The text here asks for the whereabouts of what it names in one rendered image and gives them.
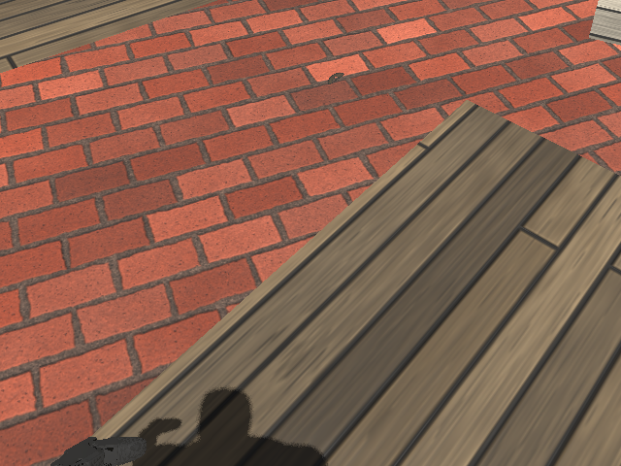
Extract robot left hand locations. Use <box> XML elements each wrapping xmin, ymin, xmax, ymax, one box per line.
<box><xmin>50</xmin><ymin>437</ymin><xmax>147</xmax><ymax>466</ymax></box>

